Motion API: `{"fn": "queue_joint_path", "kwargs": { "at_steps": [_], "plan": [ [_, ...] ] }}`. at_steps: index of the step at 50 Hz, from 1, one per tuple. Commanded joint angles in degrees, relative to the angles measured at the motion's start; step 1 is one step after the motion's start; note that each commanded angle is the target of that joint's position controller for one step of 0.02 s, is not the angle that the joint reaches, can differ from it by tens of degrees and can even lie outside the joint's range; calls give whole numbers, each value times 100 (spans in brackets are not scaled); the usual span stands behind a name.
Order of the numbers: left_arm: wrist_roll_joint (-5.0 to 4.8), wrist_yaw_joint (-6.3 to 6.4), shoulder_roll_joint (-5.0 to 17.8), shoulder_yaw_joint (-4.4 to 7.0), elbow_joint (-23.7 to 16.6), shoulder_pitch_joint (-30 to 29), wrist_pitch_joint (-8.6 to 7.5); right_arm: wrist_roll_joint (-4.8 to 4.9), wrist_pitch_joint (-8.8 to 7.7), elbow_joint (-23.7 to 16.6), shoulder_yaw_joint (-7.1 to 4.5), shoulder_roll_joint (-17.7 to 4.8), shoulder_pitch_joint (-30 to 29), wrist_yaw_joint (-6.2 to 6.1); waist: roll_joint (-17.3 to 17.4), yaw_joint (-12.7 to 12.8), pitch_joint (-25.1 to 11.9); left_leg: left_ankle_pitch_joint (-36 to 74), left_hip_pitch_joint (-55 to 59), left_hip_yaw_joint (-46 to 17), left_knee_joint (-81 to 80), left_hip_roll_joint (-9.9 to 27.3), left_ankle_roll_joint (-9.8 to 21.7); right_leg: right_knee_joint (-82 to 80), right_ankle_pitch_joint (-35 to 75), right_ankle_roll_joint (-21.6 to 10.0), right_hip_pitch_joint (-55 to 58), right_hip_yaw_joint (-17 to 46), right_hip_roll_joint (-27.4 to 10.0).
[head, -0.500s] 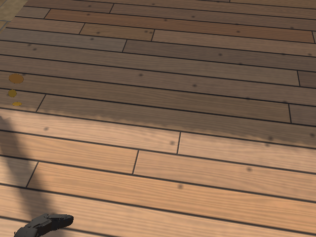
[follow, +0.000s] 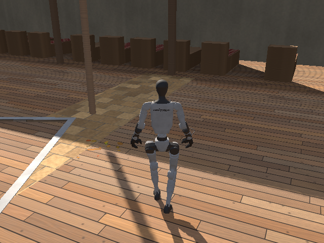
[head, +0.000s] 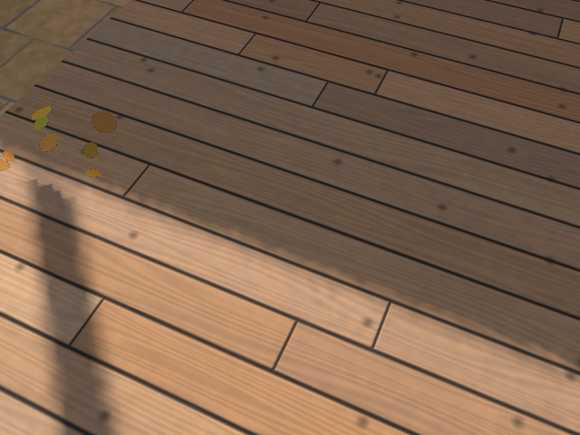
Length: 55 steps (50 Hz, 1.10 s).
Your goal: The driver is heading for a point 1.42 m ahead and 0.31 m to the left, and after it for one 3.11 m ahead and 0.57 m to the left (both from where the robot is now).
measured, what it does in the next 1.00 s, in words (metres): walks ahead, turning left: right foot, then left foot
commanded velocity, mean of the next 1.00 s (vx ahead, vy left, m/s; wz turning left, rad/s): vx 0.26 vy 0.00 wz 0.53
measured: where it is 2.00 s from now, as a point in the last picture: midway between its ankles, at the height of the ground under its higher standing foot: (224, 214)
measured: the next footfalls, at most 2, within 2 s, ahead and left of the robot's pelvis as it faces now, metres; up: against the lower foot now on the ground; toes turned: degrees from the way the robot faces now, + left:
right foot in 0.38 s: +0.23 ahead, -0.15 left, +0.00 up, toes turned +33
left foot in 0.78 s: +0.04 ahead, +0.02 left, +0.00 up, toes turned +33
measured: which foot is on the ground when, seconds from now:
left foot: down 0.00-0.38, up 0.40-0.76, down 0.78-1.00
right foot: up 0.00-0.36, down 0.38-0.78, up 0.80-1.00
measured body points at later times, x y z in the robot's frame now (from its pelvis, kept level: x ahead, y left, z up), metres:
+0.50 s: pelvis +0.10 -0.09 +0.02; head +0.13 -0.08 +0.47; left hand +0.09 +0.24 -0.07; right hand +0.41 -0.26 -0.05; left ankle +0.05 +0.03 -0.65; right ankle +0.20 -0.17 -0.71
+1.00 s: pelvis +0.18 -0.02 +0.02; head +0.18 +0.00 +0.47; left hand +0.18 +0.30 -0.07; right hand +0.31 -0.26 -0.09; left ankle +0.00 -0.01 -0.71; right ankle +0.35 -0.06 -0.65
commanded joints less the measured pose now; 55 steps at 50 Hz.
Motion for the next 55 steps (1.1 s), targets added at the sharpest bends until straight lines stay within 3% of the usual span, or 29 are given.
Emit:
{"fn": "queue_joint_path", "kwargs": {
  "at_steps": [1,2,3,4,6,9,11,16,18,19,20,21,22,23,25,28,30,32,36,38,39,40,41,42,44,46,51,54,55],
  "plan": [
    [114,-285,505,-5,-757,395,-320,-267,-73,-460,-457,-1644,1007,-182,1115,-195,-2719,2598,4162,-5034,-1372,2308,2229,4434,-922,484,-3145,2254,826],
    [-38,-320,881,70,-839,-53,-380,-173,-91,-692,-427,-1403,499,-178,455,-184,-2121,1279,3548,-4619,-1681,2183,1926,4138,-547,324,-3210,2425,524],
    [23,-307,882,92,-907,-296,-372,0,-72,-740,-349,-1079,126,-206,-255,83,-1252,591,2667,-4097,-1846,1823,1528,3511,-208,244,-3272,2310,327],
    [123,-263,846,103,-892,-384,-311,125,-43,-804,-277,-857,-75,-246,-564,199,-1039,304,2145,-3722,-1888,1598,1259,2935,-5,220,-3113,2242,137],
    [139,-267,680,91,-861,-414,-199,66,67,-887,-305,-876,-260,-334,-249,309,-725,374,1329,-3132,-1894,1029,917,1761,226,288,-2529,2095,116],
    [105,-238,336,-2,-719,-375,-173,-14,234,-891,-427,-1118,-90,-465,127,187,-1016,1361,1235,-2902,-1590,785,795,593,463,545,-2145,1891,343],
    [56,-224,351,9,-644,-354,-144,27,337,-913,-462,-1169,-103,-520,346,126,-1241,898,1191,-2954,-1464,688,599,121,916,599,-1899,1915,416],
    [-2,-268,475,103,-592,-548,-209,27,466,-1018,-438,-1077,-239,-502,996,-69,-1183,-246,1190,-3480,-1207,559,220,-1075,1184,446,-1470,1979,518],
    [-17,-299,582,191,-455,-240,-285,63,487,-1085,-408,-1003,-404,-483,1125,114,-1155,-331,1138,-3674,-873,445,42,-2162,1612,282,-921,1942,435],
    [22,-285,765,271,-375,-63,-297,80,490,-1103,-351,-838,-335,-474,882,141,-1213,-1001,842,-3480,-421,182,-161,-2746,1949,90,-351,2158,-31],
    [120,-252,1158,340,-481,-171,-247,5,498,-1022,-228,-425,199,-458,-365,-191,-1429,-2557,314,-2508,1016,-457,-456,-2953,2065,-451,211,3433,-1429],
    [375,-277,1324,347,-500,-294,-212,-16,399,-1228,-309,-748,181,-413,-1730,-378,-1012,-2971,-687,-1872,2252,-676,-726,-3349,2212,-1280,-272,4891,-2106],
    [346,-254,1016,293,-653,-570,-227,-51,339,-1059,-409,-1187,264,-396,-1348,-382,-855,-2579,-745,-1790,3143,-208,-907,-3282,2014,-1477,-482,4753,-2154],
    [241,-210,712,204,-703,-730,-201,-17,360,-878,-441,-1302,215,-397,-833,-306,-721,-2138,-677,-1684,3444,-99,-1009,-3109,1857,-1279,-650,3952,-1752],
    [82,-153,643,137,-670,-666,-134,-52,432,-743,-316,-934,231,-429,-481,-164,-588,-1693,-722,-1486,3931,-93,-1163,-2993,2053,-1105,-625,3235,-1251],
    [119,-125,720,121,-494,-176,-65,5,385,-875,-146,-607,-146,-432,-677,123,-666,-1653,-680,-1177,3249,-8,-1247,-2945,2709,-1204,-165,2740,-1064],
    [38,-147,883,174,-347,357,-60,3,344,-865,-66,-528,-101,-401,-1069,316,-1054,-1767,-531,-864,2530,127,-1229,-3272,484,-1195,239,2914,-1109],
    [-31,-176,1045,202,-322,434,-87,41,280,-828,-14,-529,-77,-322,-1424,346,-965,-2079,-10,-620,1774,221,-1070,-3625,-754,-1130,-59,3122,-1270],
    [-146,-232,1152,209,-247,463,-163,8,51,-531,36,-487,195,-273,-1175,134,-395,-1717,1537,-283,-341,186,-523,-3655,-667,-1028,-1131,2806,-1255],
    [-157,-247,926,126,-303,349,-179,31,-44,-142,71,-344,825,-280,-677,-213,-197,-805,2668,-52,-1556,117,-270,-3051,-572,-822,-1940,2392,-969],
    [-100,-288,529,0,-467,38,-264,53,-99,61,48,-391,1488,-302,-207,-515,-385,-1034,3865,-865,-1637,694,-109,-1893,-203,-551,-3052,2048,-684],
    [357,-415,-66,-111,-538,67,-188,-472,-81,80,48,-851,1996,-248,1457,-673,-712,-3254,4599,-2822,-2212,1939,-60,157,-653,-318,-4061,1076,10],
    [417,-471,399,-10,-1009,-671,-219,-484,-67,-26,-171,-1422,1818,-269,1283,-763,92,-4047,3859,-4329,-2733,2766,633,516,-19,-245,-5407,1122,-34],
    [363,-523,645,73,-1075,-1127,-239,-403,-94,70,-123,-1127,1680,-269,515,-718,507,-3822,3752,-3964,-2759,2525,661,878,699,-197,-5681,1444,-435],
    [323,-659,689,92,-772,-516,-263,-283,-184,62,-25,-860,1277,-214,584,-294,216,-2744,3458,-2956,-2749,1889,427,966,1302,-38,-5061,1356,-497],
    [325,-753,680,95,-667,-397,-192,-227,-288,167,37,-730,1271,-229,649,-184,139,-2252,3019,-2410,-3010,1611,445,1075,1647,70,-4592,1208,-495],
    [185,-854,504,-24,-801,-1009,-106,-280,-435,488,18,-729,1466,-218,630,-267,542,-846,2621,-987,-3466,1537,185,14,2471,-127,-3899,1187,-250],
    [224,-897,385,-108,-920,-1336,-108,-284,-458,744,42,-728,1629,-259,445,-325,657,367,3014,-400,-3590,1715,75,-572,2493,-525,-3549,777,-191],
    [233,-875,342,-137,-920,-1284,-105,-297,-459,803,51,-759,1581,-276,423,-249,570,1583,3131,-112,-3329,1690,-1,-774,2309,-701,-3191,572,-70]
  ]
}}
Over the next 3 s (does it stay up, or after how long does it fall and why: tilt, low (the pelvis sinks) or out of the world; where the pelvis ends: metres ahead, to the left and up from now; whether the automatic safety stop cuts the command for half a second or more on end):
stays up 1.68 0.16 0.01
